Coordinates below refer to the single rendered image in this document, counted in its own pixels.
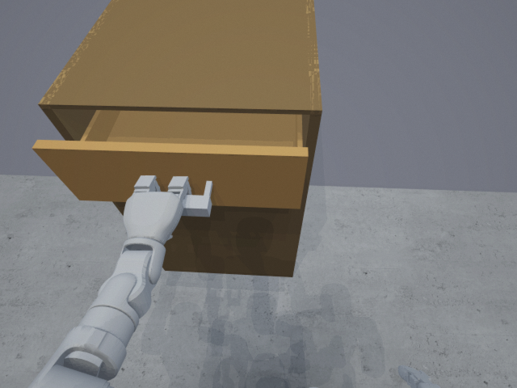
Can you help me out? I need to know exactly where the cabinet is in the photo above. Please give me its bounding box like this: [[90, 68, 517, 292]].
[[38, 0, 322, 277]]

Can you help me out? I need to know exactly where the handle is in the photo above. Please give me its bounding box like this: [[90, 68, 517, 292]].
[[182, 181, 212, 217]]

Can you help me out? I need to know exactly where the left robot upper arm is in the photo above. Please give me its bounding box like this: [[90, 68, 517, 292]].
[[36, 365, 114, 388]]

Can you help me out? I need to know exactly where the robot right hand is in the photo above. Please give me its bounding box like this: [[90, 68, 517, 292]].
[[398, 365, 440, 388]]

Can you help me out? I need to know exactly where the drawer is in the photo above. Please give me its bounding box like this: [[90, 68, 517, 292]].
[[32, 110, 309, 209]]

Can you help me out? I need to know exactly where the robot left hand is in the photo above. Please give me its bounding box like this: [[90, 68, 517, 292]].
[[124, 175, 191, 246]]

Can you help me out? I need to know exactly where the left robot forearm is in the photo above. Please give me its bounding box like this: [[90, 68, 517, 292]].
[[28, 237, 166, 388]]

